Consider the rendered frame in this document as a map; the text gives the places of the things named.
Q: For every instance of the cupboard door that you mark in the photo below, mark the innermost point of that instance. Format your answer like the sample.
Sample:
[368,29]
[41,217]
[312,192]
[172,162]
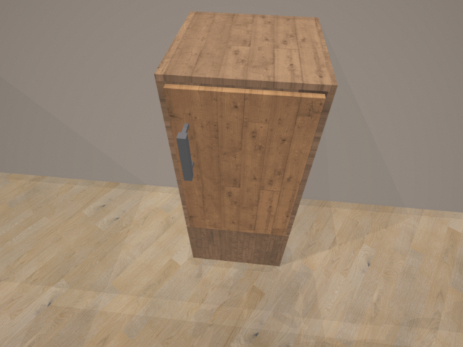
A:
[250,149]

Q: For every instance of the handle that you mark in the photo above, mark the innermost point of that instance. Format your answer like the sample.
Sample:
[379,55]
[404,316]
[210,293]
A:
[184,153]

